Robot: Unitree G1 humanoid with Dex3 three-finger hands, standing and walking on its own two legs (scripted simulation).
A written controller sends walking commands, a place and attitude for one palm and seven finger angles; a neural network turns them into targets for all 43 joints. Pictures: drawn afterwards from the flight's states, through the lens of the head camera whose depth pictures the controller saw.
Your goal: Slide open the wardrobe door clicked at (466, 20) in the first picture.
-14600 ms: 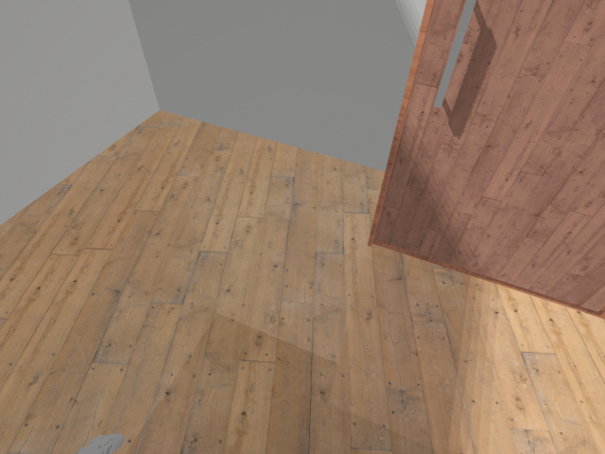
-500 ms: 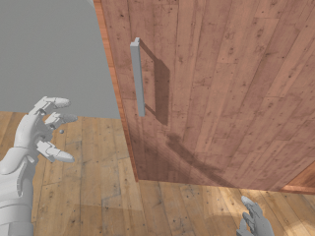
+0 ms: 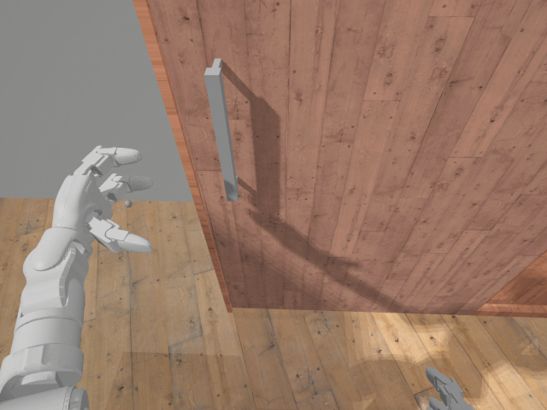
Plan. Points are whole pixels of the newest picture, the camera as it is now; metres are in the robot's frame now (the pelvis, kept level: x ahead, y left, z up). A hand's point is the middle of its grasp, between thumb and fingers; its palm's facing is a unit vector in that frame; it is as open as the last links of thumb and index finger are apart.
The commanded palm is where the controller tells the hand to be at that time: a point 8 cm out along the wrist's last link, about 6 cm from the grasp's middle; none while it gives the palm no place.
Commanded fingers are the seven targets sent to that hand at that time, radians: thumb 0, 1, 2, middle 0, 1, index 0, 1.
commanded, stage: move the hooked fingers beside the handle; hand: left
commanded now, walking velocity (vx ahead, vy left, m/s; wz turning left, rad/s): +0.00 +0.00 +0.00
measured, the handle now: (226, 138) +0.53 +0.12 +0.10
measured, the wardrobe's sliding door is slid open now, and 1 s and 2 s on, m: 0.00 0.00 0.00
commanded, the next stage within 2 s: feel for the door with the fingertips in 1.68 s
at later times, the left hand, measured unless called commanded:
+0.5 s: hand (160, 175) +0.41 +0.20 +0.12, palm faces +0.01 -1.00 +0.00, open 14.0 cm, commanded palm +0.39 +0.25 +0.12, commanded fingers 0.00 -0.50 0.30 -0.30 -1.20 -0.30 -1.20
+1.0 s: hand (192, 151) +0.48 +0.17 +0.11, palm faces +0.02 -1.00 -0.01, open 13.9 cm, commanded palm +0.44 +0.23 +0.11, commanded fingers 0.00 -0.50 0.30 -0.30 -1.20 -0.30 -1.20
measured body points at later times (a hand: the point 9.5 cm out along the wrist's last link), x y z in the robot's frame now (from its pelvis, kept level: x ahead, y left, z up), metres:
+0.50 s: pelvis +0.00 +0.00 +0.00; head +0.04 +0.00 +0.45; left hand +0.41 +0.26 +0.13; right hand +0.10 -0.25 -0.11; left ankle -0.04 +0.11 -0.73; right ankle +0.05 -0.11 -0.73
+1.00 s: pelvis -0.01 +0.00 -0.01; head +0.07 +0.00 +0.43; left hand +0.47 +0.22 +0.12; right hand +0.01 -0.26 -0.13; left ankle -0.04 +0.11 -0.73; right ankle +0.05 -0.11 -0.73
